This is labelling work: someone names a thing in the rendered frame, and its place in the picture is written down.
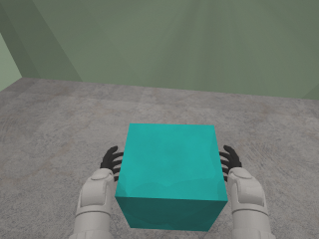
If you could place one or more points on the robot right hand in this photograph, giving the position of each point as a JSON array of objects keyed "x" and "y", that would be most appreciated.
[{"x": 233, "y": 160}]

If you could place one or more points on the right robot forearm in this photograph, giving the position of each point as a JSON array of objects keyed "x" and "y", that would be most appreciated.
[{"x": 248, "y": 206}]

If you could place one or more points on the robot left hand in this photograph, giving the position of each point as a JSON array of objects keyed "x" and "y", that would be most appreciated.
[{"x": 109, "y": 163}]

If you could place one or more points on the carton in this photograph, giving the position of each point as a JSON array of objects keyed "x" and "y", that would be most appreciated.
[{"x": 171, "y": 177}]

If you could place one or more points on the left robot forearm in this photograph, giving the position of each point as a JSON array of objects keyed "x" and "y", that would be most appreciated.
[{"x": 94, "y": 206}]

